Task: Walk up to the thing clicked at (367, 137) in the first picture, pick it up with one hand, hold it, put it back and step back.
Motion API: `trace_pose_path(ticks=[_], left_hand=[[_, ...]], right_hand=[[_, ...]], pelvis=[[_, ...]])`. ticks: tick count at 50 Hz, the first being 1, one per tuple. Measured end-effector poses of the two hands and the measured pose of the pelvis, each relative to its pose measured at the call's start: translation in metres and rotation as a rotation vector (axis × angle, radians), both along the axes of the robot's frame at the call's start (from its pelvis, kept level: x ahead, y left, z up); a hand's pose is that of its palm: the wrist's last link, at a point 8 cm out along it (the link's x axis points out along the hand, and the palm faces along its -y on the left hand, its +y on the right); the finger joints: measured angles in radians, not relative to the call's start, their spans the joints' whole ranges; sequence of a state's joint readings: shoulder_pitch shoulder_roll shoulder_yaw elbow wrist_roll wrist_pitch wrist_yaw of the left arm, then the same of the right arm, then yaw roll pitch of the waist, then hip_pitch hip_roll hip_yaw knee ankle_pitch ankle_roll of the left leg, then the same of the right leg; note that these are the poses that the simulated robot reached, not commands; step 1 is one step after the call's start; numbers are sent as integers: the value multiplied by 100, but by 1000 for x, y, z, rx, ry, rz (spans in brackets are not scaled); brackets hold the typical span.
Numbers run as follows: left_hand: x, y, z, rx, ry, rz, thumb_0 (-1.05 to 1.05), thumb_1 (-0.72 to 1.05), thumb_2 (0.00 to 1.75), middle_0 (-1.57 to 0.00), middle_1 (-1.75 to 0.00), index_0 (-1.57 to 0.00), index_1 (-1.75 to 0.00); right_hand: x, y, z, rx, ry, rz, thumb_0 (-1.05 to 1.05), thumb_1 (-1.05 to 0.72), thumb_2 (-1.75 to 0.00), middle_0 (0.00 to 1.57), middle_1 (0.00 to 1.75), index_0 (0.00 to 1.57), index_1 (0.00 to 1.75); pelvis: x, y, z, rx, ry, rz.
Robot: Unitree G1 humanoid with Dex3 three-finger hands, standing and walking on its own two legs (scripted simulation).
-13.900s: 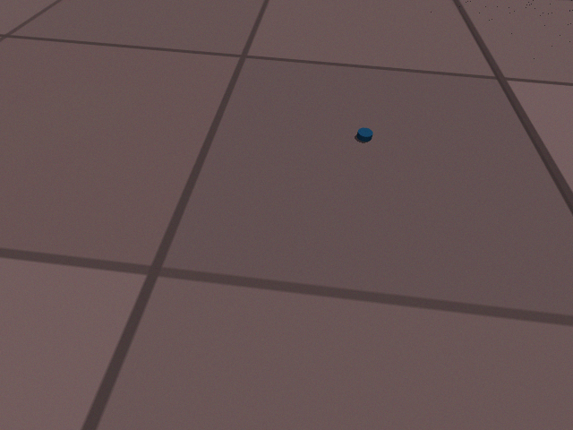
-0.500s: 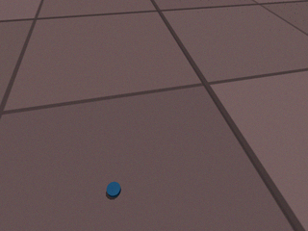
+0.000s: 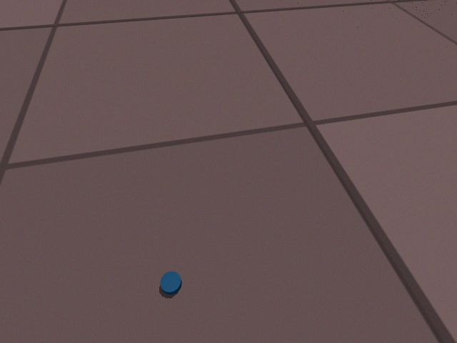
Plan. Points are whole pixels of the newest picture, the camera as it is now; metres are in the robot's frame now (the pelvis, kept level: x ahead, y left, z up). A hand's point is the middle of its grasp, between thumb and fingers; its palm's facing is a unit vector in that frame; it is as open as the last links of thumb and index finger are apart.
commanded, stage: stand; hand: left
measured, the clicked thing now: (171, 282) +0.46 +0.23 -0.76
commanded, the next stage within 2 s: walk up in 1.62 s
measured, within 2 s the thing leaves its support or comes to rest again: neither
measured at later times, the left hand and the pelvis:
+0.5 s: hand out of the picture +0.07 +0.25 -0.16, palm faces -0.03 -0.94 -0.34, open 7.4 cm; pelvis +0.00 +0.00 +0.00, yaw +0 degrees
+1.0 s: hand out of the picture +0.08 +0.25 -0.16, palm faces -0.03 -0.94 -0.35, open 7.4 cm; pelvis +0.01 +0.00 +0.00, yaw +0 degrees
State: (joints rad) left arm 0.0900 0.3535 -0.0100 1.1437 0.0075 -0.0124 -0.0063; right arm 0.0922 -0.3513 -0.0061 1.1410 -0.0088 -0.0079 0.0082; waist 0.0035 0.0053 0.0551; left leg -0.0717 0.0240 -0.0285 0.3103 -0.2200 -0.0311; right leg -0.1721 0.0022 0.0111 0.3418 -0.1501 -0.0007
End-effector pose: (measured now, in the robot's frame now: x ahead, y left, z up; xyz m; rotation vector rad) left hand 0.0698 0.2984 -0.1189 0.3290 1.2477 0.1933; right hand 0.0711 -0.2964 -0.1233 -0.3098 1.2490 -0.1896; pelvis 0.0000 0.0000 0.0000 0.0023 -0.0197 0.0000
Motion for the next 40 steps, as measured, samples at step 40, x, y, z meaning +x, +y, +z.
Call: trace_pose_path(ticks=[40], left_hand=[[-2, 1, 0, 1, 5, 3, 1, 91, 90, -21, -30, -20, -30]], right_hand=[[-11, 0, -1, -2, 29, -4, 1, -90, -90, 20, 30, 21, 30]], pelvis=[[2, 0, 0, -1, -2, 2]])
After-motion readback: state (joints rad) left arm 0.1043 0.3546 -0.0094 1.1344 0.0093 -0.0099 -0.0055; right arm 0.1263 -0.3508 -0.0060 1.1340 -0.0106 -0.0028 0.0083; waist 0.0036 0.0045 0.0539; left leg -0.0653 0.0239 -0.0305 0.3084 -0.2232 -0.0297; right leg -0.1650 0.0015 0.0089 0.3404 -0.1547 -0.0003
